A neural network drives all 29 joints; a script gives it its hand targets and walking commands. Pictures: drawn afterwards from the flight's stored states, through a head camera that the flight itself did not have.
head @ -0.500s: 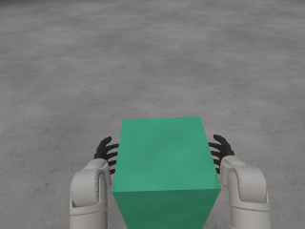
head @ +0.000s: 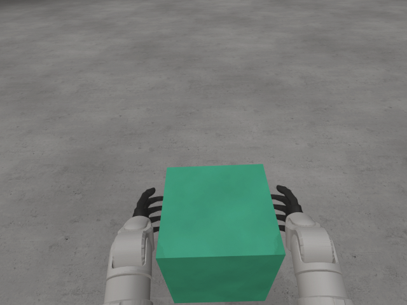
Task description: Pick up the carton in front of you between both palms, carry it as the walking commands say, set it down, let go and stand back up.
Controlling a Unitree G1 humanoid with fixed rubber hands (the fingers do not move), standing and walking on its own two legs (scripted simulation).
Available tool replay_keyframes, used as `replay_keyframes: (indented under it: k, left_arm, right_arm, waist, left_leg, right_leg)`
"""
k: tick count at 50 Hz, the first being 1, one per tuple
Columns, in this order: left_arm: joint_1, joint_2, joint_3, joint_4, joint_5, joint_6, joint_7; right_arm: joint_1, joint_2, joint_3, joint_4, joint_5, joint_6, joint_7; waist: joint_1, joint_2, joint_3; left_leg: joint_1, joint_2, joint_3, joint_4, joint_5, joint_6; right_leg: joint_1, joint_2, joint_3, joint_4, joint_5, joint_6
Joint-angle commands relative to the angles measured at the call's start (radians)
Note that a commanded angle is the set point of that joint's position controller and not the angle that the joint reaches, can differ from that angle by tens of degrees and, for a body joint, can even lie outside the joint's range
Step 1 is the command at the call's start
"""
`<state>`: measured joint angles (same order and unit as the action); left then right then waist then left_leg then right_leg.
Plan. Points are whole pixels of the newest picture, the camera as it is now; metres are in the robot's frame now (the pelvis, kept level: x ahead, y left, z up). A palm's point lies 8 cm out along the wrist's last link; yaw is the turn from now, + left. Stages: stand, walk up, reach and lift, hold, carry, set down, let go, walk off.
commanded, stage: carry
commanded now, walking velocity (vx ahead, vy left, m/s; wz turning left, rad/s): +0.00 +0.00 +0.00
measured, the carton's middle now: (217, 235) +0.30 +0.00 -0.04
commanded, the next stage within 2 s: hold in 0.58 s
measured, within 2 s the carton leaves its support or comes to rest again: neither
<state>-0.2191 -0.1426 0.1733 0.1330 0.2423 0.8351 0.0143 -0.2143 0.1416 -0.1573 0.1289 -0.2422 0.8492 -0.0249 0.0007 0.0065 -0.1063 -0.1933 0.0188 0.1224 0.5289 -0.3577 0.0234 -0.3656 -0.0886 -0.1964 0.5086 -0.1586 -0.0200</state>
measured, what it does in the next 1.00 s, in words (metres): stands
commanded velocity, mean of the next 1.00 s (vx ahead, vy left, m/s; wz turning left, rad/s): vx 0.00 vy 0.00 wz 0.00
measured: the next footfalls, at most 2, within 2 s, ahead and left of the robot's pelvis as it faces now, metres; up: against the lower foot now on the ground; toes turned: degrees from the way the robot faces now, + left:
none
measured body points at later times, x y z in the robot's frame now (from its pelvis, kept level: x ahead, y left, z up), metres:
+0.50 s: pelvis +0.00 +0.00 +0.00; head -0.02 +0.00 +0.45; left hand +0.30 +0.16 +0.04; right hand +0.30 -0.15 +0.03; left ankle -0.05 +0.10 -0.73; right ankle +0.07 -0.11 -0.73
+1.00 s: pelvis -0.02 -0.02 +0.01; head -0.05 -0.04 +0.46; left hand +0.26 +0.18 +0.05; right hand +0.30 -0.12 +0.04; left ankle -0.05 +0.10 -0.73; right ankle +0.07 -0.13 -0.73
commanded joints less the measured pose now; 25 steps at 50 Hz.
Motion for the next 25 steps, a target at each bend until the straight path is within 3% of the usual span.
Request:
replay_keyframes:
  k: [1, 8, 13, 25]
  left_arm:
    - [-0.486, -0.843, -0.471, 0.026, -0.214, -0.108, -0.214]
    - [-0.537, -0.904, -0.447, 0.106, -0.19, -0.204, -0.228]
    - [-0.495, -0.915, -0.518, 0.036, -0.234, -0.168, -0.225]
    - [-0.491, -0.891, -0.521, 0.011, -0.241, -0.135, -0.221]
  right_arm:
    - [-0.519, 0.844, 0.479, 0.001, 0.226, -0.122, 0.216]
    - [-0.569, 0.909, 0.455, 0.084, 0.199, -0.218, 0.23]
    - [-0.523, 0.921, 0.522, 0.015, 0.242, -0.179, 0.228]
    - [-0.516, 0.895, 0.523, -0.009, 0.247, -0.149, 0.222]
  waist:
    - [0.0, -0.007, -0.197]
    - [0.0, -0.006, -0.241]
    - [0.0, -0.006, -0.264]
    - [0.0, -0.003, -0.23]
  left_leg:
    - [-0.078, 0.124, -0.109, -0.12, 0.153, 0.021]
    - [-0.055, 0.122, -0.109, -0.099, 0.193, 0.023]
    - [-0.039, 0.125, -0.106, -0.079, 0.247, 0.022]
    - [-0.055, 0.129, -0.109, -0.089, 0.246, 0.024]
  right_leg:
    - [0.191, -0.094, 0.125, -0.051, 0.109, -0.002]
    - [0.209, -0.095, 0.125, -0.041, 0.15, -0.004]
    - [0.213, -0.098, 0.122, -0.027, 0.195, -0.006]
    - [0.199, -0.095, 0.12, -0.028, 0.177, 0.0]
